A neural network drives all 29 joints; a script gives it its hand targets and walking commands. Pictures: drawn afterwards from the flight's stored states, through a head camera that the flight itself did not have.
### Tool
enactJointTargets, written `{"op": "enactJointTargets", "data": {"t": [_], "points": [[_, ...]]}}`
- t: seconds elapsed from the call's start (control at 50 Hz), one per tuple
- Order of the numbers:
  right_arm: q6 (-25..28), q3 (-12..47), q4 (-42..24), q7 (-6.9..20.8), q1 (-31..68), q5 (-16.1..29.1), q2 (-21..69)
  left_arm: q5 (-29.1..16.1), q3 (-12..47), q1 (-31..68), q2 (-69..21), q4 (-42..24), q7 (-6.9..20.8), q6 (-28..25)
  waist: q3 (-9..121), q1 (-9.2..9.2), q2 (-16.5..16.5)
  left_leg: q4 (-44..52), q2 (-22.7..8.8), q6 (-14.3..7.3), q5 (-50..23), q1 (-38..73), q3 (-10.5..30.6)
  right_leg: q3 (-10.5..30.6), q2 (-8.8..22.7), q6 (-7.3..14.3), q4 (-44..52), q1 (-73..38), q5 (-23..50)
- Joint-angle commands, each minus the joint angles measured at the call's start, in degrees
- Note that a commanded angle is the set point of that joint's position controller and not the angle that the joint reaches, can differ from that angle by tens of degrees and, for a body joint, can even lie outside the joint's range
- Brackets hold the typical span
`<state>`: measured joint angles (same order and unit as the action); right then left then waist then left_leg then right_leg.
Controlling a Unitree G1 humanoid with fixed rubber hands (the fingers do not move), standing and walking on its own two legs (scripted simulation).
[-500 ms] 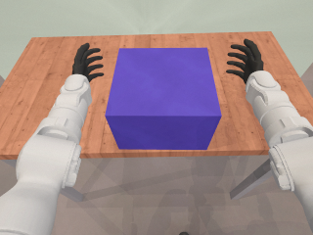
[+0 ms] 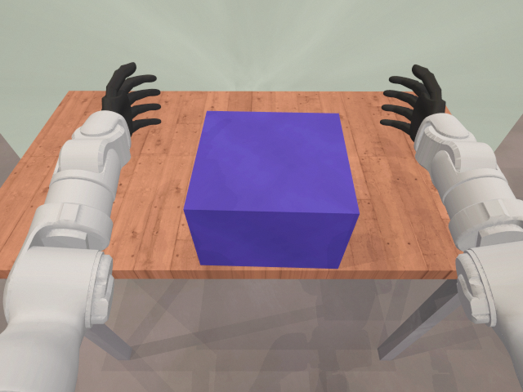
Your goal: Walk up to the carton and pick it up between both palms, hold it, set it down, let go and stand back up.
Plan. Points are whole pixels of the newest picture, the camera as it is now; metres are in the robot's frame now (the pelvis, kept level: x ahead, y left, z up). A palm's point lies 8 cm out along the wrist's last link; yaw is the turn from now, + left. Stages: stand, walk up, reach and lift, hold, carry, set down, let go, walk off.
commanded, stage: set down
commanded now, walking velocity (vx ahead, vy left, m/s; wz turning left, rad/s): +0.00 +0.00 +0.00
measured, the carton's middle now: (270, 187) +0.45 +0.00 +0.05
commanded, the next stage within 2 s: none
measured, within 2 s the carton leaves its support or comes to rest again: neither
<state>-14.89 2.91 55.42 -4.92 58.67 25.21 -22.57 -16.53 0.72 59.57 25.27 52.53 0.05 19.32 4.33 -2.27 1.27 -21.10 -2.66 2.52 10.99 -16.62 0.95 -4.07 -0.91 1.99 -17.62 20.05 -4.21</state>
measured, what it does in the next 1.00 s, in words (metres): stands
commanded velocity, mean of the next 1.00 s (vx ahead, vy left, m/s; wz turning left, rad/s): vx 0.00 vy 0.00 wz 0.00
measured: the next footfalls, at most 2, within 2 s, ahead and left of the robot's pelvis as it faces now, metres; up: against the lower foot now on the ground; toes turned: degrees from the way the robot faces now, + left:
none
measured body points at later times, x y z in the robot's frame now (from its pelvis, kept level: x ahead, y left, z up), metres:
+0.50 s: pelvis +0.00 +0.02 +0.00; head +0.00 +0.02 +0.45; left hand +0.38 +0.23 +0.14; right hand +0.36 -0.22 +0.13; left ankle -0.01 +0.15 -0.75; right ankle +0.05 -0.10 -0.75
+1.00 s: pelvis +0.01 +0.02 +0.00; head +0.01 +0.02 +0.45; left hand +0.30 +0.24 +0.08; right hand +0.27 -0.22 +0.08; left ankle -0.01 +0.15 -0.75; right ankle +0.05 -0.10 -0.75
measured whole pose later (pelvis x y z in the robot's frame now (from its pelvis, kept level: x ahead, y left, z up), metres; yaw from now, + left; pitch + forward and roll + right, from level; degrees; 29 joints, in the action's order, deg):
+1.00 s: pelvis +0.01 +0.02 +0.00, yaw -3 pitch -3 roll +0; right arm -15.3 -5.1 -5.9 -1.4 -5.6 17.9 -16.8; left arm -13.4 -6.6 -3.3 15.3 -8.0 -1.8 23.9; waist -2.5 -0.1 -0.4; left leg -17.6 -1.6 0.8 12.2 -2.7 -2.3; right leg -0.8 -0.2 0.5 -16.7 8.4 -5.7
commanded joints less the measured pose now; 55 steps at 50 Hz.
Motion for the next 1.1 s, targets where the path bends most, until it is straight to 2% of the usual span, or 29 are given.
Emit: {"op": "enactJointTargets", "data": {"t": [0.0,0.08,0.18,0.24,0.32,0.38,0.46,0.56,0.72,0.8,1.08], "points": [[1.5,-2.3,-12.7,0.1,12.9,0.2,-8.8,3.5,-5.5,13.1,6.9,-17.2,0.7,1.1,27.4,0.13,-3.1,1.3,4.7,-0.1,-21.4,5.6,-2.7,2.5,-1.8,-2.5,-2.1,-28.3,19.6],[1.9,-4.6,-25.7,0.4,5.6,-1.2,-8.1,5.0,-9.5,4.3,6.6,-30.7,0.6,3.4,25.3,0.67,-1.7,1.9,5.1,-0.7,-20.2,5.9,-3.4,3.0,-1.8,-2.9,-1.8,-30.1,18.3],[1.2,-8.4,-38.0,1.4,1.6,-3.6,-7.6,2.9,-10.7,0.7,6.3,-42.7,-1.2,5.3,25.1,1.07,-2.2,2.2,4.8,-1.1,-15.8,5.2,-3.6,3.3,-2.0,-2.3,-2.0,-26.8,11.8],[0.5,-9.8,-41.4,1.9,-2.0,-4.5,-7.6,1.8,-10.5,-2.2,5.7,-47.5,-2.2,6.4,25.6,0.94,-2.9,2.1,4.5,-1.0,-15.0,5.3,-3.4,3.7,-2.0,-1.8,-2.2,-26.0,11.0],[-1.4,-10.6,-41.9,2.7,-5.8,-5.1,-7.7,1.5,-10.6,-6.3,4.8,-48.1,-2.6,8.3,22.8,1.07,-2.1,3.6,4.0,-1.5,-10.4,3.8,-3.2,4.3,-1.8,-1.3,-1.7,-25.2,6.4],[-2.5,-10.2,-41.6,3.1,-10.5,-5.0,-7.5,2.3,-10.9,-11.4,2.9,-48.5,-2.4,10.1,20.1,0.79,-1.4,4.3,3.8,-1.5,-10.3,4.5,-3.0,4.6,-1.8,-1.1,-1.1,-25.6,5.9],[-3.0,-10.0,-44.3,3.4,-17.2,-4.8,-6.9,3.9,-12.0,-18.4,1.3,-51.4,-1.6,11.4,15.8,0.69,-0.9,5.3,4.2,-1.7,-9.2,4.4,-3.1,4.9,-1.7,-1.0,-0.4,-26.8,4.4],[-2.4,-10.8,-49.5,4.0,-22.8,-5.4,-5.7,4.3,-11.9,-23.5,-0.1,-56.5,-1.8,10.8,12.0,0.81,-1.4,6.0,4.1,-1.6,-6.9,4.4,-2.9,4.9,-1.7,-0.5,0.1,-25.0,0.8],[-0.4,-11.6,-60.4,3.8,-35.3,-5.7,-4.2,3.8,-11.8,-35.4,-1.3,-66.2,-2.3,8.2,10.4,1.29,-1.9,5.7,4.2,-0.9,-9.2,6.0,-3.1,5.3,-1.4,-0.1,0.1,-24.7,3.3],[0.4,-11.6,-65.2,3.6,-42.9,-6.1,-3.2,3.6,-11.7,-42.7,-2.1,-69.1,-2.3,6.3,8.8,1.83,-1.7,6.3,4.1,-0.9,-8.8,6.9,-3.2,5.6,-1.3,0.1,0.8,-24.1,2.2],[3.3,-11.4,-75.8,3.6,-63.6,-8.6,-0.6,2.8,-8.9,-60.3,-3.1,-73.5,-2.2,-1.4,2.5,2.95,-1.1,6.9,3.5,-0.6,-9.7,8.8,-3.0,6.5,-0.4,0.8,2.8,-21.8,0.6]]}}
